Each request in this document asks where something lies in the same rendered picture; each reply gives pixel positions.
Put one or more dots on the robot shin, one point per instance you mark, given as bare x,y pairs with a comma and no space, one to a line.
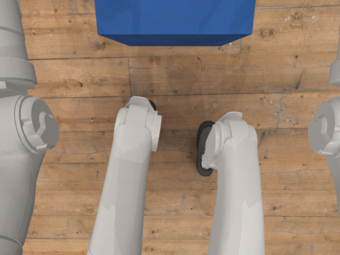
135,100
209,163

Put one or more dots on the left robot upper arm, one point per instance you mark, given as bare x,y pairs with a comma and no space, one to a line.
27,130

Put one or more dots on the right robot forearm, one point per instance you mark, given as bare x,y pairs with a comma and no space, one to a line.
334,74

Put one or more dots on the left robot shin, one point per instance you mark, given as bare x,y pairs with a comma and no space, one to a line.
135,100

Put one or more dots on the right robot upper arm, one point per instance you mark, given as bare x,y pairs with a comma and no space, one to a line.
324,138

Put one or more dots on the right robot shin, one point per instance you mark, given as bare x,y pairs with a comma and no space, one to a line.
209,163

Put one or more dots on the left robot forearm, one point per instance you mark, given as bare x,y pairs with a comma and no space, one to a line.
17,74

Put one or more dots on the carton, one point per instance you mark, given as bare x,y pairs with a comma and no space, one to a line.
174,22

